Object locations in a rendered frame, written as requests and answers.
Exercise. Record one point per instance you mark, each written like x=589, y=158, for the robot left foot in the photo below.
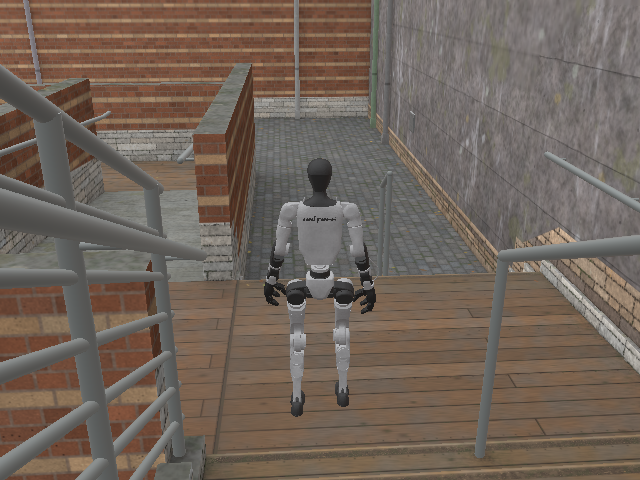
x=297, y=407

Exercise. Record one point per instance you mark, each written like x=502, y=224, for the left robot hand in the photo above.
x=269, y=291

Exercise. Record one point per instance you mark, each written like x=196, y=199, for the robot foot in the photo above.
x=297, y=407
x=342, y=398

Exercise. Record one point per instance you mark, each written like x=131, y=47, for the robot right foot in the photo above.
x=342, y=398

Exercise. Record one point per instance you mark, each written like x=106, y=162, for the right robot hand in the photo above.
x=370, y=299

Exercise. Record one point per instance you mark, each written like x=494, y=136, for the right robot upper arm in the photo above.
x=351, y=212

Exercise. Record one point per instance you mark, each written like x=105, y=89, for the left robot upper arm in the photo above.
x=287, y=213

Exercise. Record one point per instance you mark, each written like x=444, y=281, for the robot right forearm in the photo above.
x=364, y=270

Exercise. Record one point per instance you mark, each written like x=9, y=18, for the robot left forearm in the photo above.
x=274, y=267

